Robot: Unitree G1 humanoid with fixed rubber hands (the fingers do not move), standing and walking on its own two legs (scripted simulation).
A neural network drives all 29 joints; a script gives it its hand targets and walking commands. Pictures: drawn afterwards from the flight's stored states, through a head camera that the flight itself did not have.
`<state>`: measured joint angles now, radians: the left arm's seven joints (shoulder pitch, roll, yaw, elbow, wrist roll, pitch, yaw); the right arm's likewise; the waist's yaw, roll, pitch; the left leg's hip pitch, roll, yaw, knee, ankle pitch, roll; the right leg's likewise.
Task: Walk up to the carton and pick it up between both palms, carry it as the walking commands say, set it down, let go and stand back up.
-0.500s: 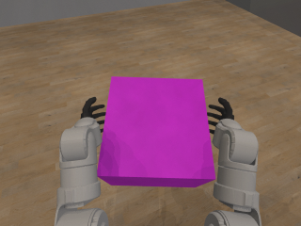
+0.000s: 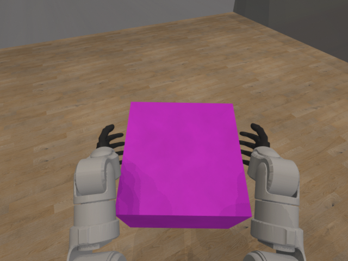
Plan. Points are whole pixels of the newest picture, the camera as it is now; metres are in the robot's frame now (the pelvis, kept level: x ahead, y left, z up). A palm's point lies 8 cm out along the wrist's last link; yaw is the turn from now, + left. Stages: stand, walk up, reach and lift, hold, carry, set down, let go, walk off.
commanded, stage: carry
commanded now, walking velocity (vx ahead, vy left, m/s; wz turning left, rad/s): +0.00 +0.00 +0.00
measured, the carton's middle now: (180, 166) +0.35 +0.00 +0.03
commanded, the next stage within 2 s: none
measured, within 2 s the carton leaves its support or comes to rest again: neither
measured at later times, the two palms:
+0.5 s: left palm (108, 164) +0.30 +0.16 +0.10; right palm (261, 164) +0.30 -0.17 +0.10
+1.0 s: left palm (110, 168) +0.30 +0.15 +0.09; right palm (261, 168) +0.30 -0.17 +0.09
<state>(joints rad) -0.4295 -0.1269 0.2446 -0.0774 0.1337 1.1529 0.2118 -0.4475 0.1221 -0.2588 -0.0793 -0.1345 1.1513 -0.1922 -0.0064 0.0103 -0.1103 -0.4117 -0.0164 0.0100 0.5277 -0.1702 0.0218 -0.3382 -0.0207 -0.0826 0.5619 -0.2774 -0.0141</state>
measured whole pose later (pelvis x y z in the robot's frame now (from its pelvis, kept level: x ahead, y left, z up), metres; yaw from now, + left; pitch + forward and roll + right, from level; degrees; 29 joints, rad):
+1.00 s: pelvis +0.01 -0.01 +0.00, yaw +0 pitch +3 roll +0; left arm -0.27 -0.15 0.21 -0.10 0.17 1.04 0.17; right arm -0.28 0.16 -0.22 -0.11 -0.17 1.04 -0.15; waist -0.01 0.01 -0.12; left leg -0.39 0.00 0.02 0.53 -0.19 0.01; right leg -0.31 -0.02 -0.09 0.56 -0.30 -0.02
